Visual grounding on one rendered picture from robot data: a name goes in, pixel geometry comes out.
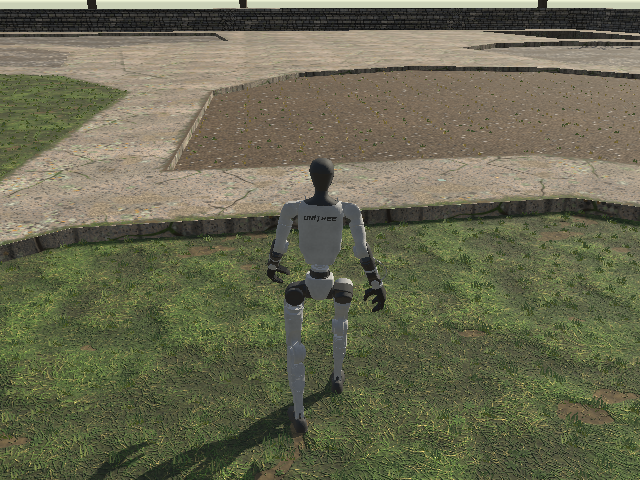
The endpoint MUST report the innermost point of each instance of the robot torso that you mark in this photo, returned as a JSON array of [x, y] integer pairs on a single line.
[[320, 236]]

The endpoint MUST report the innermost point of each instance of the left robot hand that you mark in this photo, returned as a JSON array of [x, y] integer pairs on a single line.
[[273, 277]]

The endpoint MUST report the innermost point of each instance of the right robot upper arm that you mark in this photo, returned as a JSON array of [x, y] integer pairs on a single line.
[[352, 212]]

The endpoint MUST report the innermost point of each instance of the right robot forearm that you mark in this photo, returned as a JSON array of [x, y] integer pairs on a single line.
[[370, 269]]

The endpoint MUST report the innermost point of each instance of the left robot thigh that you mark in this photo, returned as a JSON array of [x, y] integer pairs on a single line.
[[293, 314]]

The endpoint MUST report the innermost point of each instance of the left robot upper arm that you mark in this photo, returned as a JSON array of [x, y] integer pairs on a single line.
[[289, 210]]

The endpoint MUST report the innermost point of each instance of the right robot hand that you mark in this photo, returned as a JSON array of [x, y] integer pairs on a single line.
[[380, 298]]

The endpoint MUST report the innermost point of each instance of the left robot forearm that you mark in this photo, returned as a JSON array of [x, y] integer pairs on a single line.
[[274, 258]]

